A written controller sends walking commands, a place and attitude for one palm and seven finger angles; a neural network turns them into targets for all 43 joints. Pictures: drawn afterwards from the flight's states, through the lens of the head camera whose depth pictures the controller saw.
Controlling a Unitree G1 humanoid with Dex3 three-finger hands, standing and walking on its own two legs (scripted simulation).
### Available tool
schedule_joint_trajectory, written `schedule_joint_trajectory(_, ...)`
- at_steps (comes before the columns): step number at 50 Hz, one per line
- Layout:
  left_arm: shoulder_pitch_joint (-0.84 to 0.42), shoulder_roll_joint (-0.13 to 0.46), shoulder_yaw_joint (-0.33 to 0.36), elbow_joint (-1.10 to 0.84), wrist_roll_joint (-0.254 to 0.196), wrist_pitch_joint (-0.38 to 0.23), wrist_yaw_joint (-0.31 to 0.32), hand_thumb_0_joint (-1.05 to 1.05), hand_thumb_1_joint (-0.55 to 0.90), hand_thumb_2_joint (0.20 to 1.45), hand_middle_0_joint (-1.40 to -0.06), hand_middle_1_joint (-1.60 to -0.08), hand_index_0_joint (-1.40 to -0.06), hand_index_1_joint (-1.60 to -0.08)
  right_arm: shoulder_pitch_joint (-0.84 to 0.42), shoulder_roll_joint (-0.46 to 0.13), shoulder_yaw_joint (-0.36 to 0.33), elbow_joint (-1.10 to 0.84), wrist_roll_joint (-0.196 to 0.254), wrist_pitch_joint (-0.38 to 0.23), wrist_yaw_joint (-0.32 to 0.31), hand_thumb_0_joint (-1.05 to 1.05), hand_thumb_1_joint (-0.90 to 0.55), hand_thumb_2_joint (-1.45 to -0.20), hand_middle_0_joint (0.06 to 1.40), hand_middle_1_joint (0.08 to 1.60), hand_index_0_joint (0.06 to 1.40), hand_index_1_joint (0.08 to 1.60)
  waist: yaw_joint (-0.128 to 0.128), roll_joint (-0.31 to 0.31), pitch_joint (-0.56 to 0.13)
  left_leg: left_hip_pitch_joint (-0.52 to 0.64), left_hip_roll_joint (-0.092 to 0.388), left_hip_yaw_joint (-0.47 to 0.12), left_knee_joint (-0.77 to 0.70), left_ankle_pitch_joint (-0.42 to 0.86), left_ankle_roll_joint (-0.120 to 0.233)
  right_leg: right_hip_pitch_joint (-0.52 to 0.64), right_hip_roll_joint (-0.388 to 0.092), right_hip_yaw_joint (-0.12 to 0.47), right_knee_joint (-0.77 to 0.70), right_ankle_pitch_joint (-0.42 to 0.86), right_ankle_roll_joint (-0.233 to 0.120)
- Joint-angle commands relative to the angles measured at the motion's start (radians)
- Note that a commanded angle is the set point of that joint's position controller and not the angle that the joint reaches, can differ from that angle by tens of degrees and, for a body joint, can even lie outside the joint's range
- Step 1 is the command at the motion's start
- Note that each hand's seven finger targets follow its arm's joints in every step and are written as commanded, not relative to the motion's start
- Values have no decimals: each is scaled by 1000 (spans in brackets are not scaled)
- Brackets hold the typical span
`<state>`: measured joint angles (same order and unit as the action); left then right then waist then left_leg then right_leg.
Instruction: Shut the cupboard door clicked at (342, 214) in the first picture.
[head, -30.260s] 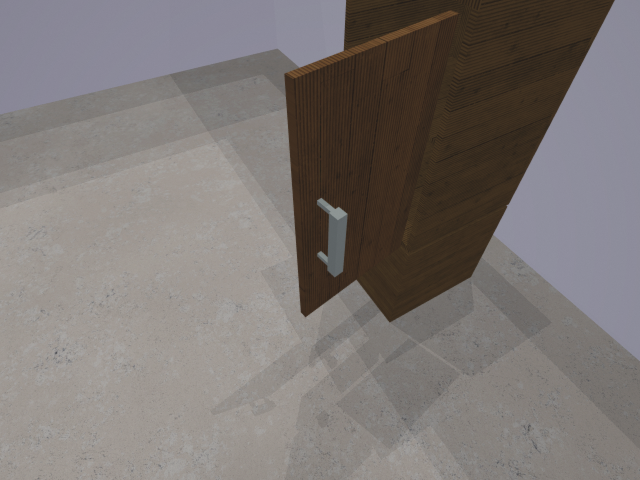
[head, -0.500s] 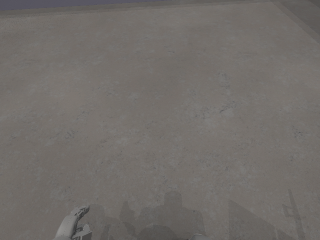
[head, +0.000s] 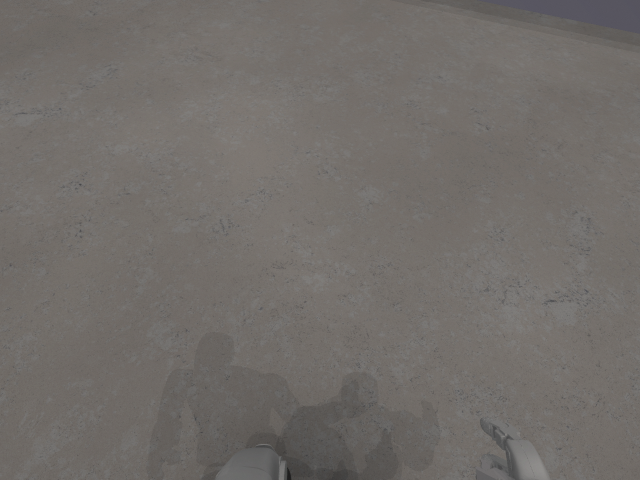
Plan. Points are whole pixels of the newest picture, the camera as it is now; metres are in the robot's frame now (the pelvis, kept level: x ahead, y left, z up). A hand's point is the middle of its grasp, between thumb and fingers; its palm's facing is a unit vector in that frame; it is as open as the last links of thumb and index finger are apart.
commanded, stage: turn to face it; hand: left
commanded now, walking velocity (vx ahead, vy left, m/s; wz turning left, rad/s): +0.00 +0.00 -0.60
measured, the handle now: out of the picture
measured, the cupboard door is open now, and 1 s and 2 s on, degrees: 74 74 74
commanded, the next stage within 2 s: none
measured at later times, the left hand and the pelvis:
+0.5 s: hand (219, 469) +0.14 +0.15 -0.15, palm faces -0.18 -0.95 -0.24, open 7.4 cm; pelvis +0.04 -0.03 +0.01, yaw -15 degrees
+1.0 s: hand (242, 350) +0.30 +0.15 -0.14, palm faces -0.49 -0.85 -0.21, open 7.4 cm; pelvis +0.09 +0.02 +0.03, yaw -33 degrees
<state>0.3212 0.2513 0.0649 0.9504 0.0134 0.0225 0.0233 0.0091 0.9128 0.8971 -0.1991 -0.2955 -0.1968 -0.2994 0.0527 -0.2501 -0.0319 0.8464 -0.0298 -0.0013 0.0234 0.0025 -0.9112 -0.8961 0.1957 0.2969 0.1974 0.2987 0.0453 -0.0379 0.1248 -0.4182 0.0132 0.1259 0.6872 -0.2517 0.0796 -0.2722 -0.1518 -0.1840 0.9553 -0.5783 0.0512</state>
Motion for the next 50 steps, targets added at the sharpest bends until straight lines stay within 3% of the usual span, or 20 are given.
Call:
schedule_joint_trajectory(1, -16, 41, -8, -67, -3, -8, 14, 0, 900, 900, -200, -300, -200, -300, 131, -152, -18, -13, 7, -8, -52, 0, -900, -900, 200, 300, 200, 300, -79, 209, -231, 294, 364, -312, -318, 531, 126, -193, 32, 215, 184, 18, -10)
schedule_joint_trajectory(4, 43, 14, -9, -8, 5, 11, -6, 0, 900, 900, -200, -300, -200, -300, 66, -100, 3, 9, 6, -13, -54, 0, -900, -900, 200, 300, 200, 300, -29, 151, -158, 177, 302, -181, -392, 308, 76, -109, 51, 197, 62, 122, -19)
schedule_joint_trajectory(9, 13, 12, 14, -31, 13, 34, -25, 0, 900, 900, -200, -300, -200, -300, 55, -121, -24, 30, 3, 11, -52, 0, -900, -900, 200, 300, 200, 300, -33, 143, -101, 138, 333, -137, -432, 37, 74, -125, 83, 141, -24, 151, -18)
schedule_joint_trajectory(14, -36, -5, 26, -73, 14, 28, -36, 0, 900, 900, -200, -300, -200, -300, 88, -125, -49, 51, 3, 16, -52, 0, -900, -900, 200, 300, 200, 300, -50, 188, -124, 215, 353, -88, -367, 96, 68, -116, 106, 98, -157, 173, -20)
schedule_joint_trajectory(17, -5, -1, 36, -80, 16, 21, -37, 0, 900, 900, -200, -300, -200, -300, 94, -121, -64, 54, 7, 18, -51, 0, -900, -900, 200, 300, 200, 300, -28, 167, -147, 209, 344, -26, -252, 164, 33, -22, 123, 79, -327, 298, -30)
schedule_joint_trajectory(18, 30, 15, 41, -75, 17, 16, -37, 0, 900, 900, -200, -300, -200, -300, 86, -117, -65, 49, 9, 18, -50, 0, -900, -900, 200, 300, 200, 300, -8, 135, -167, 184, 311, 8, -169, 142, -4, 47, 114, 107, -439, 396, -46)
schedule_joint_trajectory(19, 51, 76, 53, -73, 24, 5, -31, 0, 900, 900, -200, -300, -200, -300, 86, -78, -64, 36, 16, 18, -46, 0, -900, -900, 200, 300, 200, 300, 5, -50, -161, 94, 216, 78, -4, -7, -68, 102, 3, 297, -569, 545, -98)
schedule_joint_trajectory(20, 49, 160, 63, -75, 30, -6, -24, 0, 900, 900, -200, -300, -200, -300, 69, -10, -48, -3, 19, 19, -40, 0, -900, -900, 200, 300, 200, 300, 19, -264, -133, -118, 65, 91, 216, -351, -120, 175, -193, 546, -641, 797, -204)
schedule_joint_trajectory(21, 85, 178, 63, -74, 18, -4, -14, 0, 900, 900, -200, -300, -200, -300, 33, -21, -41, -24, 15, 32, -48, 0, -900, -900, 200, 300, 200, 300, 41, -179, -151, -160, 43, -48, 372, -379, -122, 170, -229, 590, -645, 873, -271)
schedule_joint_trajectory(22, 48, 159, 71, -71, 19, -4, 0, 0, 900, 900, -200, -300, -200, -300, 31, -26, -47, -24, 15, 35, -54, 0, -900, -900, 200, 300, 200, 300, 16, -222, -161, -227, 47, -101, 462, -334, -125, 203, -199, 608, -630, 854, -280)
schedule_joint_trajectory(26, -50, 109, 48, -101, 8, -12, -3, 0, 900, 900, -200, -300, -200, -300, 70, -48, -41, 8, 11, 27, -50, 0, -900, -900, 200, 300, 200, 300, -24, -76, -190, -200, 64, -133, 443, -160, -157, 229, -97, 427, -572, 892, -241)
schedule_joint_trajectory(34, -75, 167, 62, -109, 15, 3, -11, 0, 900, 900, -200, -300, -200, -300, 73, -55, -32, -23, 21, 20, -54, 0, -900, -900, 200, 300, 200, 300, -15, -105, -171, -70, 24, -107, 122, -175, -162, 194, -66, 498, -537, 896, -249)
schedule_joint_trajectory(36, -123, 179, 64, -124, 14, 9, -13, 0, 900, 900, -200, -300, -200, -300, 122, -64, -33, -18, 25, 16, -57, 0, -900, -900, 200, 300, 200, 300, -43, -119, -168, 30, 11, -100, -8, -122, -156, 130, -46, 502, -508, 853, -223)
schedule_joint_trajectory(38, -169, 155, 58, -138, 4, 18, -16, 0, 900, 900, -200, -300, -200, -300, 203, -87, -34, 5, 24, 3, -60, 0, -900, -900, 200, 300, 200, 300, -85, -70, -174, 249, 25, -112, -255, 67, -145, -23, 24, 476, -433, 689, -145)
schedule_joint_trajectory(39, -144, 99, 46, -158, -5, 24, -21, 0, 900, 900, -200, -300, -200, -300, 230, -171, -44, 6, 11, -9, -63, 0, -900, -900, 200, 300, 200, 300, -82, 155, -195, 373, 212, -302, -365, 145, -84, -180, 149, 390, -307, 398, -84)
schedule_joint_trajectory(40, -134, 70, 36, -180, -7, 23, -31, 0, 900, 900, -200, -300, -200, -300, 264, -253, -57, -6, 2, -5, -63, 0, -900, -900, 200, 300, 200, 300, -87, 377, -198, 381, 440, -494, -404, 275, 38, -272, 225, 228, -62, -54, -31)
schedule_joint_trajectory(41, -157, 105, 40, -174, 5, 29, -32, 0, 900, 900, -200, -300, -200, -300, 256, -242, -53, -8, -3, -5, -66, 0, -900, -900, 200, 300, 200, 300, -98, 323, -196, 309, 475, -506, -407, 244, 85, -260, 186, 257, 114, -76, -23)
schedule_joint_trajectory(43, -195, 110, 49, -173, 8, 29, -46, 0, 900, 900, -200, -300, -200, -300, 193, -197, -41, -37, -6, -7, -69, 0, -900, -900, 200, 300, 200, 300, -70, 214, -126, 230, 412, -401, -387, 327, 90, -279, 142, 248, 249, 9, -12)
schedule_joint_trajectory(46, -174, 78, 42, -163, 5, 42, -61, 0, 900, 900, -200, -300, -200, -300, 158, -161, -31, -41, -2, -7, -68, 0, -900, -900, 200, 300, 200, 300, -45, 177, -144, 297, 323, -184, -361, 403, 46, -276, 122, 198, 219, 124, 11)
schedule_joint_trajectory(50, -212, 59, 38, -181, 5, 48, -66, 0, 900, 900, -200, -300, -200, -300, 211, -156, -40, -13, 1, -6, -63, 0, -900, -900, 200, 300, 200, 300, -67, 192, -160, 347, 342, -123, -361, 397, 55, -268, 107, 163, 114, 149, 16)
